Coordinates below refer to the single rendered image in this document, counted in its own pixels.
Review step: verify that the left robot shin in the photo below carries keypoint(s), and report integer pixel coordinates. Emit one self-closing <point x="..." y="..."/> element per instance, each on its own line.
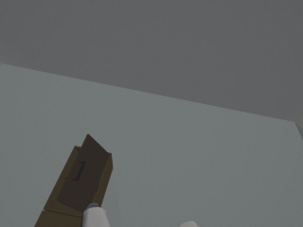
<point x="91" y="205"/>

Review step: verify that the cupboard door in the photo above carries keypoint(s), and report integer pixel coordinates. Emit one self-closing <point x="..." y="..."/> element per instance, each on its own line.
<point x="79" y="194"/>

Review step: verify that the handle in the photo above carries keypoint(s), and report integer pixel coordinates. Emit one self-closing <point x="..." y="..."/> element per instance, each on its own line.
<point x="80" y="171"/>

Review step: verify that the robot left thigh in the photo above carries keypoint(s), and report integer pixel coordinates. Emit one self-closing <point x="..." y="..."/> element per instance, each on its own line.
<point x="95" y="217"/>

